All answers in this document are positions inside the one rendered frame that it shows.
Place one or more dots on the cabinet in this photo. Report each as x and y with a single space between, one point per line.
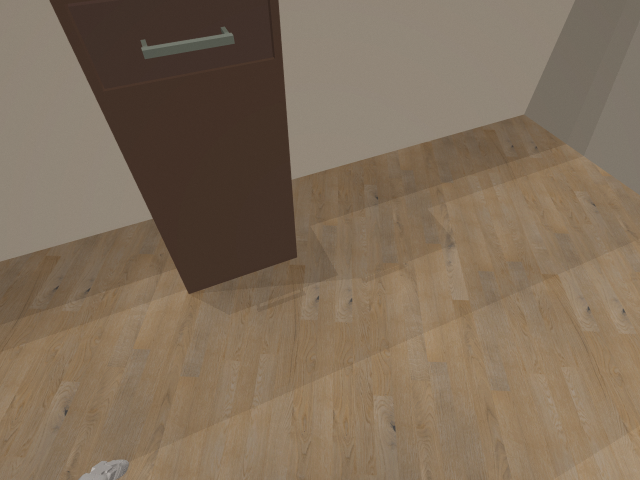
209 152

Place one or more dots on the drawer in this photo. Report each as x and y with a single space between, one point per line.
112 30

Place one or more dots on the left robot hand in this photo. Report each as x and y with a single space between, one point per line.
107 470

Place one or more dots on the handle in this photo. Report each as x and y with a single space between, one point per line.
225 38

